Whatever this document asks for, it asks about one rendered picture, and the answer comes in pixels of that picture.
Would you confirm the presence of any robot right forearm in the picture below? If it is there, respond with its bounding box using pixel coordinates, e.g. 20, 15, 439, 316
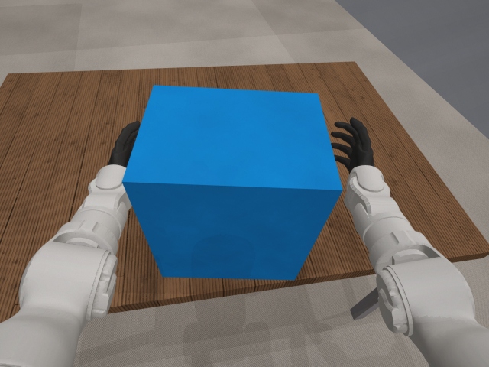
344, 165, 475, 318

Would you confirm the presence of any robot right upper arm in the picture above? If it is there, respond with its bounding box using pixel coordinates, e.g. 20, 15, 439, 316
376, 257, 489, 367

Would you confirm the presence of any robot left upper arm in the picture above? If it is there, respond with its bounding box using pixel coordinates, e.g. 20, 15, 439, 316
0, 242, 118, 367

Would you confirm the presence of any robot right hand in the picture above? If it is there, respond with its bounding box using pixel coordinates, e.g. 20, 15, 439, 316
331, 117, 374, 174

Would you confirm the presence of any carton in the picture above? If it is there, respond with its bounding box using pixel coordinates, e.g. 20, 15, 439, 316
122, 85, 343, 280

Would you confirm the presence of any robot left forearm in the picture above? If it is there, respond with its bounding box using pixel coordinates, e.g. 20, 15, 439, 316
19, 164, 132, 308

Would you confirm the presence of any table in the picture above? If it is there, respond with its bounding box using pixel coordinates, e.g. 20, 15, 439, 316
0, 61, 489, 323

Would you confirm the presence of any robot left hand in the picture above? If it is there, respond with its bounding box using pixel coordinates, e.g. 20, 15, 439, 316
108, 121, 141, 168

